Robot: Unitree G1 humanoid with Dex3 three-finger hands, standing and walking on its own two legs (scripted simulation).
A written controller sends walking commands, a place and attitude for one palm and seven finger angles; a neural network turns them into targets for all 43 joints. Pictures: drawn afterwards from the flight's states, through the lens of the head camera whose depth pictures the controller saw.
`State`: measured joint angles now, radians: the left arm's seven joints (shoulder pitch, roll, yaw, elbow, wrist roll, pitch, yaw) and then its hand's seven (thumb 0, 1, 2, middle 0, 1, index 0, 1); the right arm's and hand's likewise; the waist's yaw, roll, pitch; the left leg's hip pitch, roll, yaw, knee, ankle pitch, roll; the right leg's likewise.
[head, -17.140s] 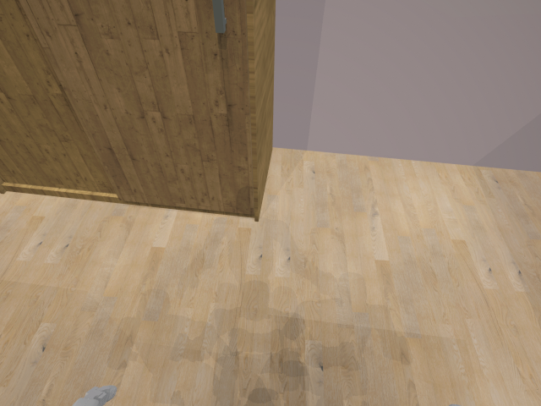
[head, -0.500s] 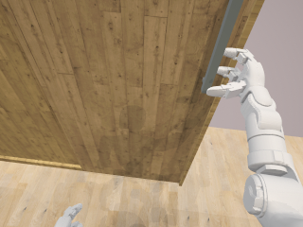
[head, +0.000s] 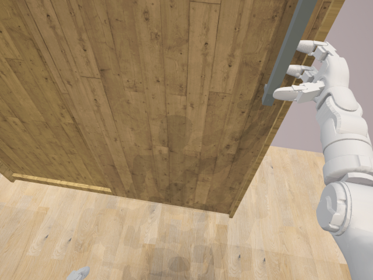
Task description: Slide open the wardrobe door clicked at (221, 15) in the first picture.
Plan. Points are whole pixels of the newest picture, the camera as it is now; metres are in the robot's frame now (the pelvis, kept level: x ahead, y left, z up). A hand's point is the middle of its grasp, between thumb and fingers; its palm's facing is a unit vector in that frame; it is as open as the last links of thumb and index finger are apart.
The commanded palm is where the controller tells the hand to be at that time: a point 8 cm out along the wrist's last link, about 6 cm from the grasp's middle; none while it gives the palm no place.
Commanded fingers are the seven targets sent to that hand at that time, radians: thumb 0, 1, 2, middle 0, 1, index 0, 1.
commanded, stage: feel for the door with the fingertips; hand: right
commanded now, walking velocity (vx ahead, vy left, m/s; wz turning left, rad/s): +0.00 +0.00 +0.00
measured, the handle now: (286, 45) +0.54 -0.12 +0.25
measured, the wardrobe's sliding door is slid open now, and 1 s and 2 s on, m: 0.00 0.00 0.00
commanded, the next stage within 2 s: slide the fingers in behind the handle in 0.04 s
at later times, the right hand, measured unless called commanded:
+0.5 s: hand (294, 75) +0.48 -0.14 +0.22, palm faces +0.01 +1.00 +0.03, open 13.9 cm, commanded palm +0.45 -0.20 +0.22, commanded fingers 0.00 0.50 -0.30 0.30 1.20 0.30 1.20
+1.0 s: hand (285, 76) +0.47 -0.13 +0.21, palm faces +0.03 +1.00 +0.03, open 14.0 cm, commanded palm +0.45 -0.18 +0.22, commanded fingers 0.00 0.50 -0.30 0.30 1.20 0.30 1.20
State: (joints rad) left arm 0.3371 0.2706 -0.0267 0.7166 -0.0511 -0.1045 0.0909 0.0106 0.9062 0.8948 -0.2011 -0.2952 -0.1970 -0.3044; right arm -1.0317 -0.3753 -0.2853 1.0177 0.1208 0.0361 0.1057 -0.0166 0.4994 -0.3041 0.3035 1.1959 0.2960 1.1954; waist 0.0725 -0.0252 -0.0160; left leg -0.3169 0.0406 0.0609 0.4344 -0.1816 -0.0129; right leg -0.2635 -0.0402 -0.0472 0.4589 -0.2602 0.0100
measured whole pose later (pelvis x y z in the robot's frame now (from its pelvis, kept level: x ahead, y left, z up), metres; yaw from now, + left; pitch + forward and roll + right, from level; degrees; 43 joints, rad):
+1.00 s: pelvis +0.01 +0.00 +0.00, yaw +0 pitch +3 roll +0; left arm 0.28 0.24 -0.04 0.69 -0.05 -0.07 0.07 0.01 0.91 0.89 -0.20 -0.30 -0.20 -0.30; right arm -0.95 -0.25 -0.22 0.84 0.14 0.15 0.04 -0.02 0.50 -0.30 0.29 1.19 0.29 1.20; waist 0.03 -0.03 -0.04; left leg -0.29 0.05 0.07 0.44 -0.21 -0.02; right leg -0.23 -0.03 -0.04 0.46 -0.28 0.01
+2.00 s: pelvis +0.01 +0.00 +0.00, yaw +0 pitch +4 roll +0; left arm 0.33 0.24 -0.02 0.72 -0.04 -0.09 0.06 0.01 0.91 0.89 -0.20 -0.30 -0.20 -0.30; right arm -0.98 -0.21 -0.21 0.89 0.11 0.07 -0.03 -0.02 0.50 -0.30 0.29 1.20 0.30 1.20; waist 0.05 -0.04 -0.04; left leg -0.31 0.04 0.05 0.45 -0.20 -0.02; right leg -0.25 -0.04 -0.05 0.46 -0.28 0.01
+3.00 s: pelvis +0.01 +0.00 +0.00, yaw +0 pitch +3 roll +0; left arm 0.31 0.24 -0.03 0.72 -0.04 -0.07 0.07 0.01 0.91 0.89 -0.20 -0.30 -0.20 -0.30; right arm -0.98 -0.21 -0.20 0.87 0.11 0.12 -0.03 0.00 -0.69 -0.81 0.38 1.37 0.40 1.36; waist 0.04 -0.03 -0.04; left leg -0.28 0.04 0.06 0.44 -0.20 -0.02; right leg -0.23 -0.04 -0.05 0.45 -0.28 0.01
